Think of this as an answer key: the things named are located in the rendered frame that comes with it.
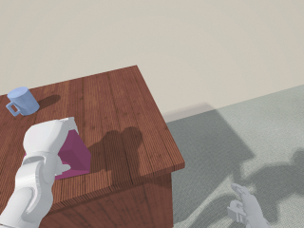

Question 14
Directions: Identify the sponge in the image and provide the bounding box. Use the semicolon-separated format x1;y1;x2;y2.
23;129;91;180

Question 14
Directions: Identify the robot right forearm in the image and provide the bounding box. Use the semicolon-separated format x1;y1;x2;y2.
245;215;272;228

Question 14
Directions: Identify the table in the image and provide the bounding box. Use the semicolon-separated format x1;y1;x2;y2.
0;65;185;228

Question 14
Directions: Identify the robot left forearm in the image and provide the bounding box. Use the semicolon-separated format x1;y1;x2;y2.
0;151;58;228

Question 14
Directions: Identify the robot left hand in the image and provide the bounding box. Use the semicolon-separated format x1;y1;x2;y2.
23;117;79;176

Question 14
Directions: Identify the robot right hand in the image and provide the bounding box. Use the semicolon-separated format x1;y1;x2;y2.
227;183;263;225

